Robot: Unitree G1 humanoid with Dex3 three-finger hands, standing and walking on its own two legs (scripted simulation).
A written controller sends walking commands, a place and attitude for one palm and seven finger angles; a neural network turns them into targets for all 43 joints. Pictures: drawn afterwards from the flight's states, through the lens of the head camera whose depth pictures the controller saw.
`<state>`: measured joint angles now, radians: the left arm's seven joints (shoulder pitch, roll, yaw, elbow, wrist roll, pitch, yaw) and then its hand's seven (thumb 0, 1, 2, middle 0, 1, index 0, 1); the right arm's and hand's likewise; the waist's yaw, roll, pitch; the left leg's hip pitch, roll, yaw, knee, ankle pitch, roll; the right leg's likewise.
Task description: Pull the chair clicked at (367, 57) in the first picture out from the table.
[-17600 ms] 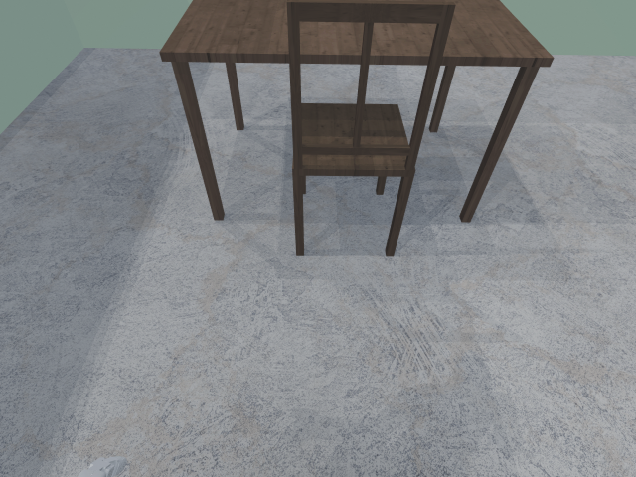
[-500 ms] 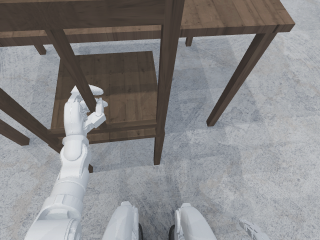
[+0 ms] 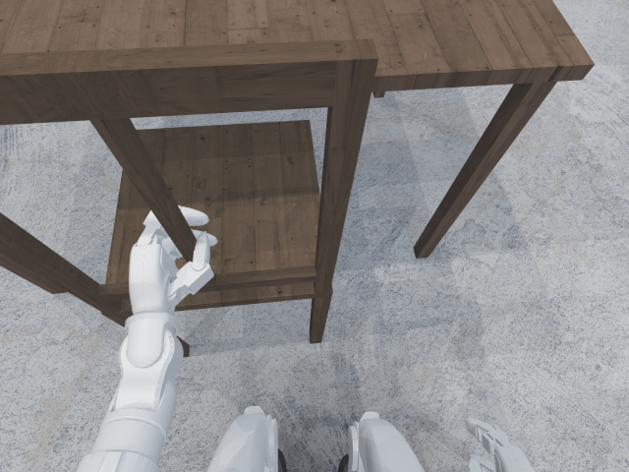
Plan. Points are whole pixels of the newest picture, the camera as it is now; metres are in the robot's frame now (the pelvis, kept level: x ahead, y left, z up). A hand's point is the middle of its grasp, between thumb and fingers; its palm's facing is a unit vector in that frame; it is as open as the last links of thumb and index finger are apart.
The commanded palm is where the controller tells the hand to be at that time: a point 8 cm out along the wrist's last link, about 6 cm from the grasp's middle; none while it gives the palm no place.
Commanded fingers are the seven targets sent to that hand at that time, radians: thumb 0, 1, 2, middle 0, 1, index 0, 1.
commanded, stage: step backward, pulling the chair out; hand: left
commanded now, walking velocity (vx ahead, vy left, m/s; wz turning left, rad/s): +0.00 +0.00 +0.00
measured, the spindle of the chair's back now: (176, 225) +0.39 +0.17 +0.05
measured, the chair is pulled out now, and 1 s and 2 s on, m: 0.02 0.13 0.26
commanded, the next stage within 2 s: none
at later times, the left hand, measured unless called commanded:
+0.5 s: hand (203, 263) +0.36 +0.14 +0.03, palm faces +0.03 -0.99 -0.13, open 5.2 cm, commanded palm +0.32 +0.19 +0.03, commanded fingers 0.00 0.90 0.90 -0.50 -1.45 -0.50 -1.45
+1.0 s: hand (207, 340) +0.27 +0.12 +0.03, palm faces +0.04 -0.99 -0.14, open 5.2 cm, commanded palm +0.25 +0.17 +0.03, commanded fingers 0.00 0.90 0.90 -0.50 -1.45 -0.50 -1.45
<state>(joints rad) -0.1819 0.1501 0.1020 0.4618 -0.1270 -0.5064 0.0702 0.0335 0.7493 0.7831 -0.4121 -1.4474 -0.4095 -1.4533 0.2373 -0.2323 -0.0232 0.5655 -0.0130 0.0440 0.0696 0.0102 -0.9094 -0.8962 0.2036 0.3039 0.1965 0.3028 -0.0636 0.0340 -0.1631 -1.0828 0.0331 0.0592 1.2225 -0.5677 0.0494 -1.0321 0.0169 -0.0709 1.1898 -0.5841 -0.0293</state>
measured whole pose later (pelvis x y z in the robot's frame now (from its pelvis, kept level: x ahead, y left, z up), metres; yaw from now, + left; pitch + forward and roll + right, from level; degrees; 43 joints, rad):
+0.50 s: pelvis +0.01 +0.00 +0.10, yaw +2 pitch +10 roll -1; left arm -0.34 0.18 0.03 0.85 -0.08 -0.21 0.07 0.07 0.73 0.78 -0.31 -1.13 -0.49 -1.45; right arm 0.23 -0.25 0.00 0.58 0.03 0.18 -0.08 0.01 -0.91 -0.90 0.20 0.30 0.20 0.30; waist -0.08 0.01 0.02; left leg -0.48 0.00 0.05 0.59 -0.30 0.04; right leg -0.41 0.02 -0.05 0.56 -0.32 -0.01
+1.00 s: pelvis -0.05 -0.01 +0.10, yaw +2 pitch +3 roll -1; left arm -0.32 0.14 0.01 0.89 -0.09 -0.20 0.08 0.06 0.71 0.80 -0.29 -1.12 -0.49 -1.45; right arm 0.19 -0.21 0.01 0.65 0.03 0.10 -0.08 0.01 -0.91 -0.90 0.21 0.30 0.20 0.30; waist -0.06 0.04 0.10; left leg -0.43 0.01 0.04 0.56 -0.19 0.03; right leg -0.37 0.03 -0.05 0.53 -0.22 -0.03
